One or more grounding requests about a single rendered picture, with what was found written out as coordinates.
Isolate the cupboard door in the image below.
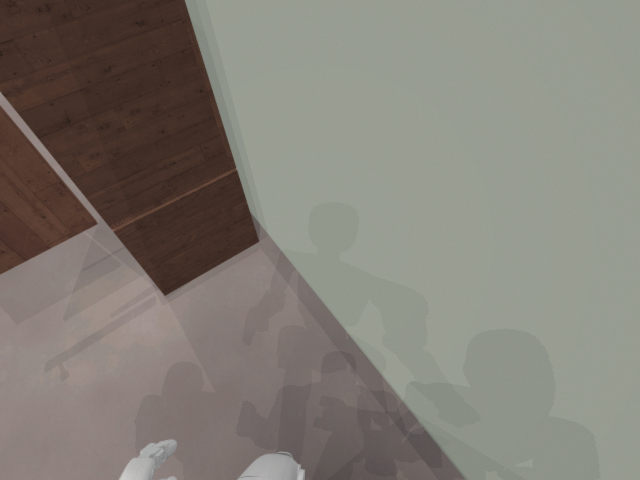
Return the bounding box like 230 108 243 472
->
0 105 98 274

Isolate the robot left thigh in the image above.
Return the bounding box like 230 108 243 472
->
237 454 305 480

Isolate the left robot hand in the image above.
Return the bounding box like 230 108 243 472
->
119 439 177 480

